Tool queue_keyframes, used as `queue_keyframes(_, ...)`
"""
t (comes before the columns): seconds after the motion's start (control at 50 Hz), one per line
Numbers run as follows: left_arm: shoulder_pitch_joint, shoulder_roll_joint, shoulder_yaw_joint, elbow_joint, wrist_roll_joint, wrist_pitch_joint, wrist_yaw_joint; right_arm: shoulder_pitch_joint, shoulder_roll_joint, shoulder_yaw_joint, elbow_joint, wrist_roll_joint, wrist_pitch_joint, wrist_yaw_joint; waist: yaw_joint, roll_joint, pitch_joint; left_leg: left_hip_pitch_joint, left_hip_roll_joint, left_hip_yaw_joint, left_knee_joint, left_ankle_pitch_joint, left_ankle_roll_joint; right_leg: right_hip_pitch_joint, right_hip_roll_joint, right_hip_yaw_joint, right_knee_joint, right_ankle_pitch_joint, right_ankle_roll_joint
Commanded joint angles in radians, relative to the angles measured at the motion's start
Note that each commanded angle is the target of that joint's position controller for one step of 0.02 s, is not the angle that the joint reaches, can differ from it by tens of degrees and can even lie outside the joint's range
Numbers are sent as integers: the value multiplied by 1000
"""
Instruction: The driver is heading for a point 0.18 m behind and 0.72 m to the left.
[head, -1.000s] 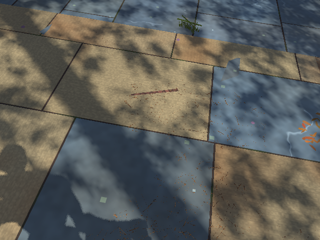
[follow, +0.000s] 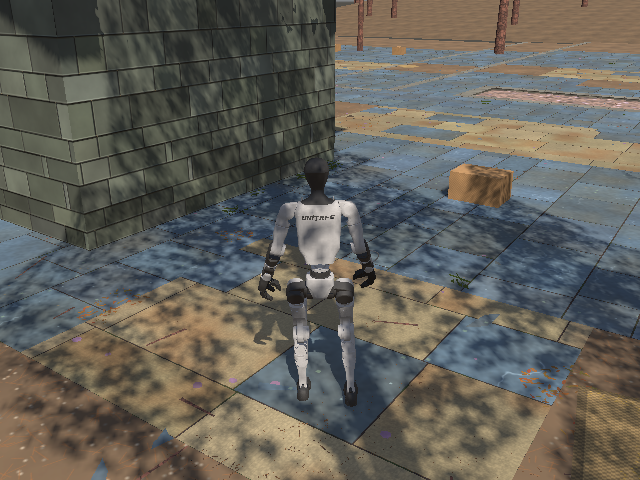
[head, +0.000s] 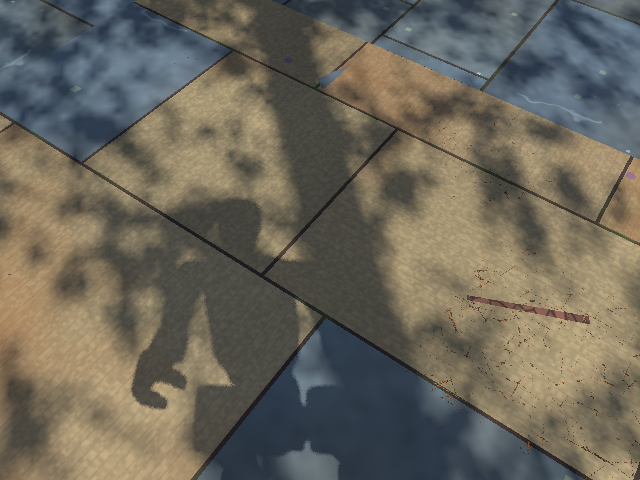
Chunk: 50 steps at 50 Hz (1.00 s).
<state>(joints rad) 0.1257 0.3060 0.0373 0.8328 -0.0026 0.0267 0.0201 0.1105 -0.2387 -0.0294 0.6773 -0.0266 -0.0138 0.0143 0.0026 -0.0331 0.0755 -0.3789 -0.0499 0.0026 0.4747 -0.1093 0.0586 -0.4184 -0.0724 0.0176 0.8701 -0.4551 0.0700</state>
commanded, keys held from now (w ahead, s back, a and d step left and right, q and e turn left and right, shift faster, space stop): no key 0.04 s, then q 0.46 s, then w+q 0.50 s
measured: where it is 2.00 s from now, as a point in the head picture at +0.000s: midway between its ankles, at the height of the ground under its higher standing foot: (110, 422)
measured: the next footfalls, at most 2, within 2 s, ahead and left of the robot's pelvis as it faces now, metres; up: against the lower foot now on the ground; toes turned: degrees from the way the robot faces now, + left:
right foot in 0.10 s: +0.07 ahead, -0.15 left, +0.00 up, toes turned -1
left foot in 0.40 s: +0.09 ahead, +0.11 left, +0.00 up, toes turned +9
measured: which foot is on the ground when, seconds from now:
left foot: down 0.00-0.16, up 0.18-0.38, down 0.40-0.84, up 0.86-1.00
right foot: up 0.00-0.08, down 0.10-0.40, up 0.42-0.82, down 0.84-1.00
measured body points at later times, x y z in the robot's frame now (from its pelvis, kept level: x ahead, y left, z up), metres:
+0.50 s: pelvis +0.05 +0.02 +0.00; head +0.09 +0.05 +0.45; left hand +0.13 +0.32 -0.13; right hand +0.24 -0.24 -0.09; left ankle +0.05 +0.10 -0.73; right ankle +0.02 -0.14 -0.66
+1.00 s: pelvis +0.16 +0.02 +0.01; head +0.18 +0.02 +0.46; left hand +0.11 +0.32 -0.09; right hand +0.41 -0.17 -0.10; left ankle +0.10 +0.14 -0.66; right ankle +0.20 -0.09 -0.73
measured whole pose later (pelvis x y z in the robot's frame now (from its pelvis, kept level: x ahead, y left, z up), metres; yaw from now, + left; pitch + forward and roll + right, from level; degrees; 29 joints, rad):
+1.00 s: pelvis +0.16 +0.02 +0.01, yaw +29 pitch +1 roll -1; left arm 0.25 0.28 0.07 0.82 0.00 -0.09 0.01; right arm 0.26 -0.31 -0.08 0.70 0.02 -0.02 0.00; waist 0.02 0.05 -0.01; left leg -0.53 -0.01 -0.09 1.07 -0.36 0.02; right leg -0.17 0.01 -0.03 0.40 -0.25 -0.01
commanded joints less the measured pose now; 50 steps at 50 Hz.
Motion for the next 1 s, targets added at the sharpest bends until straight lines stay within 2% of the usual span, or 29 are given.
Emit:
queue_keyframes(0.02,95,65,15,-9,5,8,10,-44,-138,-39,-39,0,-13,-13,17,158,-202,58,239,-211,-176,10,167,170,4,-5,-125,103,-8)
queue_keyframes(0.08,89,65,16,-6,23,1,2,-51,-143,-37,-14,19,1,-17,40,142,-147,-21,187,-221,-166,-257,102,275,40,-39,-333,251,-51)
queue_keyframes(0.1,87,87,18,-16,34,-2,3,-25,-132,-34,-1,20,4,-19,38,111,-121,-54,157,-224,-146,-310,60,299,1,3,-386,292,-77)
queue_keyframes(0.12,86,151,31,-31,34,-5,8,-5,-133,-38,0,17,5,-20,13,13,-88,-80,99,-185,-73,-343,22,275,-82,73,-428,295,-118)
queue_keyframes(0.14,76,190,49,-10,21,-4,9,-6,-118,-41,-12,27,9,-27,-2,-143,-61,-57,19,-71,1,-307,-13,164,-124,109,-494,97,-167)
queue_keyframes(0.16,50,156,43,-23,21,-11,10,-31,-137,-47,-14,25,11,-31,12,-172,-42,-20,-7,-37,95,-230,-30,123,-152,160,-562,45,-186)
queue_keyframes(0.2,-1,153,47,-39,21,-22,25,-17,-143,-66,-10,30,19,-32,5,-213,-41,-59,-7,-1,238,-249,-32,168,-223,192,-560,243,-217)
queue_keyframes(0.26,26,161,57,-34,2,-29,46,-21,-117,-71,-24,40,28,-19,35,-146,-81,-165,50,-18,356,-416,-46,329,-302,191,-503,629,-275)
queue_keyframes(0.32,-3,180,72,-34,-9,-7,45,-3,-102,-68,-22,55,39,-6,37,-138,-115,-79,49,37,244,-320,-60,360,-263,83,-460,741,-241)
queue_keyframes(0.36,-24,177,75,-32,-20,9,38,49,-112,-78,-6,55,48,6,7,-134,-132,51,15,90,85,-160,-43,323,-225,4,-395,703,-198)
queue_keyframes(0.38,3,162,74,-19,-24,10,33,76,-131,-89,0,51,52,4,-4,-97,-143,148,2,76,-1,-58,-17,272,-199,-41,-322,623,-156)
queue_keyframes(0.4,48,130,69,-10,-10,4,24,106,-198,-113,-6,49,54,-6,-6,61,-167,303,78,-85,-76,191,38,134,-132,-122,-138,415,-78)
queue_keyframes(0.42,-7,58,41,-77,33,-6,19,127,-332,-138,-28,30,52,-20,-8,352,-166,432,349,-498,-104,535,233,-185,36,-157,136,-129,23)
queue_keyframes(0.44,-85,80,46,-94,20,-17,18,187,-275,-115,-24,3,28,-11,-74,237,-254,426,418,-570,-113,541,340,-212,57,26,309,-265,15)
queue_keyframes(0.46,-93,104,54,-94,2,-21,15,145,-250,-106,-26,7,7,-11,-49,163,-218,414,383,-485,-104,532,314,-240,37,59,364,-212,4)
queue_keyframes(0.5,-76,121,63,-69,7,-24,28,61,-223,-99,-32,40,-5,-25,-15,89,-174,376,297,-377,-98,430,213,-255,11,71,298,-63,-7)
queue_keyframes(0.52,-61,129,67,-66,10,-27,29,61,-214,-93,-28,50,-2,-34,-3,98,-190,348,266,-360,-121,304,195,-214,7,72,250,-1,-7)
queue_keyframes(0.56,-58,108,63,-68,0,-38,13,81,-204,-90,-28,51,2,-44,-8,136,-187,332,222,-377,-193,-56,191,-190,30,54,146,90,-7)
queue_keyframes(0.6,-105,95,59,-83,-7,-52,3,90,-205,-88,-30,47,-2,-49,-28,159,-131,306,211,-414,-253,-286,194,-186,48,52,-2,126,-9)
queue_keyframes(0.74,-148,88,53,-109,-15,-112,-29,114,-235,-93,-25,45,-9,-41,-49,164,-83,195,193,-477,-243,-358,187,-24,90,49,-285,170,-27)
queue_keyframes(0.78,-117,93,57,-105,-20,-126,-32,107,-226,-89,-27,46,-6,-37,-29,160,-82,144,178,-499,-218,-379,172,69,98,43,-345,195,-43)
queue_keyframes(0.82,-28,95,64,-80,-20,-137,-27,83,-198,-78,-35,46,-2,-36,30,140,-88,42,127,-489,-145,-426,131,248,93,27,-442,263,-63)
queue_keyframes(0.84,63,119,74,-59,-18,-139,-20,70,-158,-66,-42,43,-5,-36,72,111,-109,-67,86,-449,-39,-463,92,395,30,74,-463,243,-88)
queue_keyframes(0.86,181,179,87,-42,0,-138,-9,73,-80,-43,-55,44,-8,-34,103,-35,-160,-227,-8,-301,239,-522,27,559,-154,285,-536,47,-154)
queue_keyframes(0.88,242,246,100,-21,25,-136,-19,64,-94,-44,-105,64,-21,-36,89,-195,-123,-433,-60,-194,450,-537,8,577,-326,651,-672,-243,-274)
queue_keyframes(0.9,171,201,91,-44,11,-138,-20,80,-168,-59,-100,63,-28,-34,58,-163,-51,-502,40,-189,576,-461,-10,520,-352,666,-686,-325,-301)
queue_keyframes(0.92,127,137,75,-63,-3,-134,-15,86,-200,-70,-81,55,-27,-28,51,-137,-12,-514,65,-171,623,-381,-22,490,-297,557,-685,-265,-270)
queue_keyframes(0.94,102,113,66,-74,-2,-130,-12,103,-196,-75,-63,48,-24,-26,38,-111,-19,-497,81,-152,649,-316,-32,473,-253,460,-685,-172,-238)
queue_keyframes(1.0,101,101,56,-72,12,-129,-5,60,-144,-64,-79,49,-27,-10,45,-82,-4,-457,124,-120,658,-146,-54,390,-190,228,-727,135,-211)
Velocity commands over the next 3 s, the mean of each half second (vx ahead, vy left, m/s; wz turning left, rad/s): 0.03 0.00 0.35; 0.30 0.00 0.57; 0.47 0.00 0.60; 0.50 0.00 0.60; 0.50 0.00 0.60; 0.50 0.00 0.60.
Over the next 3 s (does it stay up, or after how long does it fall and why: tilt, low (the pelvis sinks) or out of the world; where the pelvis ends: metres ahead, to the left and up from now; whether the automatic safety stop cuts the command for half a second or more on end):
stays up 0.69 0.99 0.01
